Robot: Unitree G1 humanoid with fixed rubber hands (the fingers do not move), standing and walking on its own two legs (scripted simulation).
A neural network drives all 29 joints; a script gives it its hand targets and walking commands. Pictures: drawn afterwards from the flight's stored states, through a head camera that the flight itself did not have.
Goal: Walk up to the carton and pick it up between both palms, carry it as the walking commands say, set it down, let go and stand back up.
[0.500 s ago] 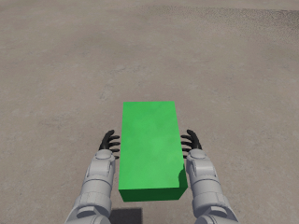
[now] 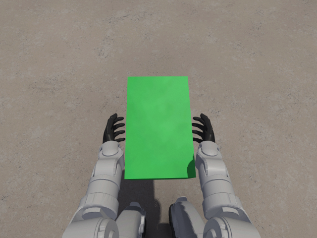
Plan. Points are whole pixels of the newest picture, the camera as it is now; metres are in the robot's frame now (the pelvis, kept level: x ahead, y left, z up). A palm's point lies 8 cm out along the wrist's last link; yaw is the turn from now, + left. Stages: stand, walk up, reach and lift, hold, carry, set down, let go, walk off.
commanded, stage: set down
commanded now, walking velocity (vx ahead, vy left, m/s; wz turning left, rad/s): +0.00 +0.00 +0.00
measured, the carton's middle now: (158, 130) +0.41 +0.00 -0.12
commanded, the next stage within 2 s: none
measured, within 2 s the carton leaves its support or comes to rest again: neither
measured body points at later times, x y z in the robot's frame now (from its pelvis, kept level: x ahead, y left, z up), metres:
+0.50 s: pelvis -0.01 +0.00 -0.07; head +0.17 +0.00 +0.34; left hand +0.39 +0.13 -0.15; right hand +0.39 -0.13 -0.15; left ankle +0.03 +0.09 -0.67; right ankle +0.08 -0.12 -0.67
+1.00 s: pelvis -0.03 -0.01 -0.14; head +0.20 +0.00 +0.24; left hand +0.42 +0.13 -0.23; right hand +0.42 -0.14 -0.23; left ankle +0.03 +0.09 -0.67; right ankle +0.08 -0.12 -0.67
